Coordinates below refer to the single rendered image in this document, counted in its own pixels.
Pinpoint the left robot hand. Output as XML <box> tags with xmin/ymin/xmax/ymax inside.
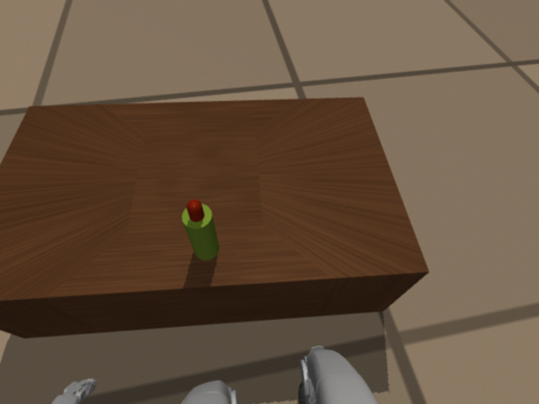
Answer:
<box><xmin>51</xmin><ymin>378</ymin><xmax>97</xmax><ymax>404</ymax></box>

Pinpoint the bottle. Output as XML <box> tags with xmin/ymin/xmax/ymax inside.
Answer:
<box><xmin>182</xmin><ymin>199</ymin><xmax>219</xmax><ymax>260</ymax></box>

